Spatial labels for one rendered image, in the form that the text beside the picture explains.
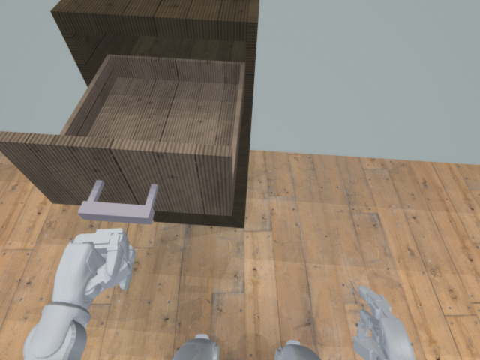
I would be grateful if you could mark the cabinet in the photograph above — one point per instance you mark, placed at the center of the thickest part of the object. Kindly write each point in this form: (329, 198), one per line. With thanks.
(215, 30)

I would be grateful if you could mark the handle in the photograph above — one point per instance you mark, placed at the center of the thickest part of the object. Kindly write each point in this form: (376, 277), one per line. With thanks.
(93, 210)

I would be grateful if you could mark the left robot thigh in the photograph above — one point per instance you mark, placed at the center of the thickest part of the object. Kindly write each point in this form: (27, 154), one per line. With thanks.
(198, 349)

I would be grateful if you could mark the right robot hand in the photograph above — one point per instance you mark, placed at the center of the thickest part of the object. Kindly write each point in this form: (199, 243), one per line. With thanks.
(389, 339)

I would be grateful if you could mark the drawer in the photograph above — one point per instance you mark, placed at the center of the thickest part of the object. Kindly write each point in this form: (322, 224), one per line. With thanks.
(172, 122)

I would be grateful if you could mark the left robot shin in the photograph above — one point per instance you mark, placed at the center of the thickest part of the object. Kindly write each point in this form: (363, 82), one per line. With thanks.
(202, 336)

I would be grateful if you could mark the left robot forearm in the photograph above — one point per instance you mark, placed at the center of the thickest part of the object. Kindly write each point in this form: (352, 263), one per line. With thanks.
(60, 334)

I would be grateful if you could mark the left robot hand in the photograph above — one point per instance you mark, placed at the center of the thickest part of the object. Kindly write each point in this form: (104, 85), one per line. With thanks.
(107, 253)

